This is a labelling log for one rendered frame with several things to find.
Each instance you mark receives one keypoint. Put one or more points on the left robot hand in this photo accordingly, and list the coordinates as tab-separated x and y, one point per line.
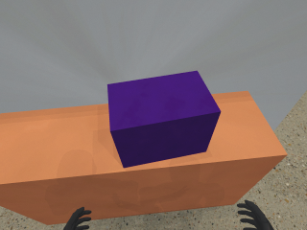
76	219

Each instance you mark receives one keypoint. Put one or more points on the right robot hand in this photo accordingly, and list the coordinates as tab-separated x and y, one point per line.
259	219

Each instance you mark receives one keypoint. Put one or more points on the carton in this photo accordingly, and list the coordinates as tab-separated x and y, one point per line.
161	118

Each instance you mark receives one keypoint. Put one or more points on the pedestal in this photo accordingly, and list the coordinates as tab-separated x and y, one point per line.
55	161

